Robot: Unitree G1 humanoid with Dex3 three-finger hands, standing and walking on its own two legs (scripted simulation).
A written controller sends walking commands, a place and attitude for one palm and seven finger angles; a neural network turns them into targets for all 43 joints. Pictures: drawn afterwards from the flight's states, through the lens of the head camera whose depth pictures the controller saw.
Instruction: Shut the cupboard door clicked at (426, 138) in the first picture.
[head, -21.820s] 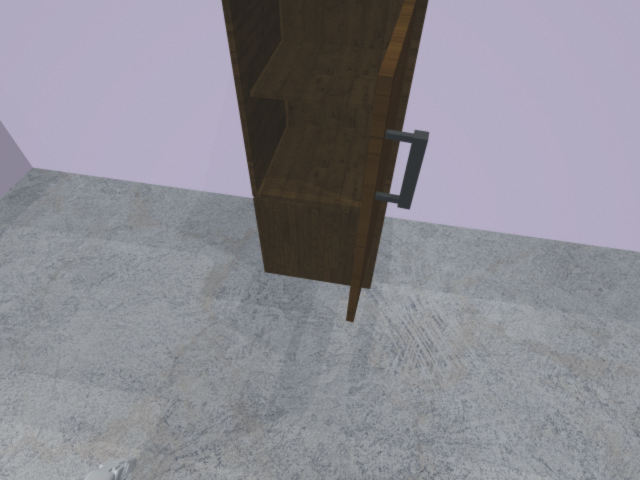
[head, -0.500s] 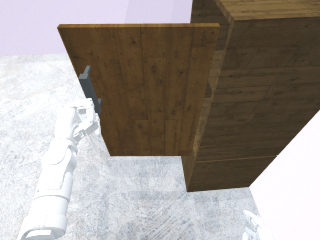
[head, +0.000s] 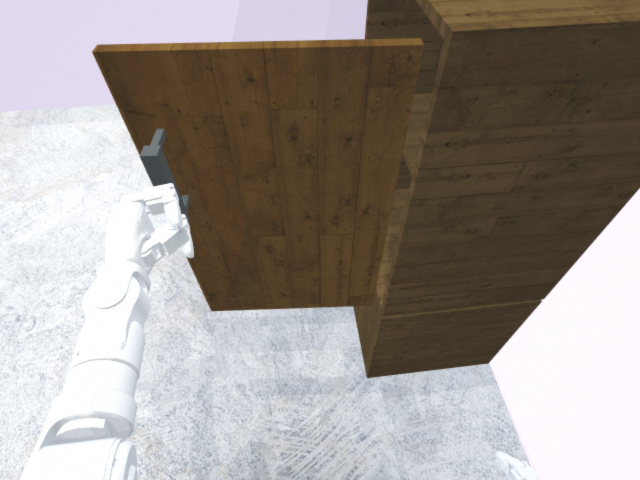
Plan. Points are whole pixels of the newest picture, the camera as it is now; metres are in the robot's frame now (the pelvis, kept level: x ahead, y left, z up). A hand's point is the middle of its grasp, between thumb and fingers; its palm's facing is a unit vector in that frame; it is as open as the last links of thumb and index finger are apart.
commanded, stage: bring the fist close to the handle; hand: left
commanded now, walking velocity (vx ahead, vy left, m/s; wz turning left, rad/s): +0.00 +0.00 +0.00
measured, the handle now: (170, 181) +0.48 +0.22 +0.10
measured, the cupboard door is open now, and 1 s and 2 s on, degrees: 85 72 57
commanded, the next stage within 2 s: push the door shut along its arc in 0.04 s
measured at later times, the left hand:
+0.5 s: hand (182, 209) +0.42 +0.19 +0.11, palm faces -0.03 -1.00 -0.02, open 3.1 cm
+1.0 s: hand (217, 173) +0.49 +0.16 +0.11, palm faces -0.17 -0.98 -0.01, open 3.1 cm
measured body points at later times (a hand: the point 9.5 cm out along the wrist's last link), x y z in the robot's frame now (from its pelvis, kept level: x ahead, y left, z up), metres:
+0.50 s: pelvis -0.01 +0.00 +0.00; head +0.04 +0.00 +0.44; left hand +0.42 +0.24 +0.12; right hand +0.09 -0.26 -0.11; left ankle +0.03 +0.12 -0.72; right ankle -0.01 -0.12 -0.72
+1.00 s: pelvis -0.01 +0.01 -0.02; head +0.08 +0.02 +0.42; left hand +0.50 +0.21 +0.11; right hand +0.00 -0.27 -0.13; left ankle +0.03 +0.12 -0.72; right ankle -0.01 -0.12 -0.72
